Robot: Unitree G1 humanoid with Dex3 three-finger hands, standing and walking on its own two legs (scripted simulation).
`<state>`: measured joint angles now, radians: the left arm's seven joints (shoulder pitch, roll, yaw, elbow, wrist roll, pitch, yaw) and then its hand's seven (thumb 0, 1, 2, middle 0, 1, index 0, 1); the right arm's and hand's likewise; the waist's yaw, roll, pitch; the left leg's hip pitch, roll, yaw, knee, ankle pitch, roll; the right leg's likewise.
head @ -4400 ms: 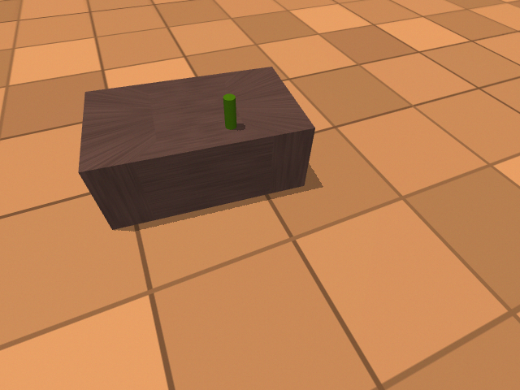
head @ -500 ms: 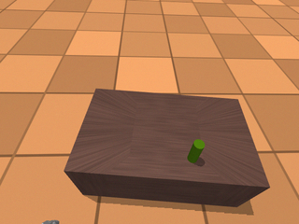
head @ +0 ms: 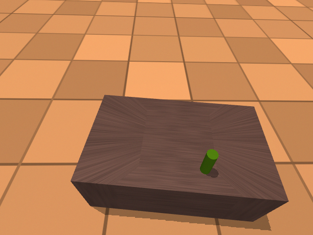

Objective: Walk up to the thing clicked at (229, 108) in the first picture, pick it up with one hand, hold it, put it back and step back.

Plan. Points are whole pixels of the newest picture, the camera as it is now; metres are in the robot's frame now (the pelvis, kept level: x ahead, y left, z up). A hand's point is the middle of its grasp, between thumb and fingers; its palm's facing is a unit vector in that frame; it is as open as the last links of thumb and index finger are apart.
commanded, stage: walk up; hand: right
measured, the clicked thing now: (208, 162) +0.48 -0.24 -0.32
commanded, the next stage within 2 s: stand in 0.06 s
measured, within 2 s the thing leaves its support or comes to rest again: neither
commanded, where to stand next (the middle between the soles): +0.05 -0.01 m, yaw +0 degrees
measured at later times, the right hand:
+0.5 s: hand out of the picture +0.08 -0.26 -0.15, palm faces +0.01 +0.94 -0.35, open 7.4 cm
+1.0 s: hand out of the picture +0.09 -0.26 -0.16, palm faces -0.01 +0.94 -0.34, open 7.4 cm
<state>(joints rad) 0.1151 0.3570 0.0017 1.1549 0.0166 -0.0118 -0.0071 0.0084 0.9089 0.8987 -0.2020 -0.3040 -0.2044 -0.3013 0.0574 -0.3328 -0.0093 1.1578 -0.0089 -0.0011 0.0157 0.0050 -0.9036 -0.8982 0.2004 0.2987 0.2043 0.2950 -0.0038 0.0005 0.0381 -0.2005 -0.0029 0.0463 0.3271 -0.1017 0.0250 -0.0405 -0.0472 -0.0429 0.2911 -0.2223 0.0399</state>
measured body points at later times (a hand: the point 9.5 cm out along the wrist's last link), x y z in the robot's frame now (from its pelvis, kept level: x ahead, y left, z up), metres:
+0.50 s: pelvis +0.01 -0.01 +0.00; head +0.02 +0.00 +0.45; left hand +0.08 +0.29 -0.14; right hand +0.08 -0.31 -0.13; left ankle +0.05 +0.10 -0.75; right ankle -0.04 -0.14 -0.75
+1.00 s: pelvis +0.02 -0.01 +0.00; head +0.03 +0.00 +0.45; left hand +0.09 +0.29 -0.14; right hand +0.10 -0.31 -0.13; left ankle +0.05 +0.10 -0.75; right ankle -0.04 -0.14 -0.75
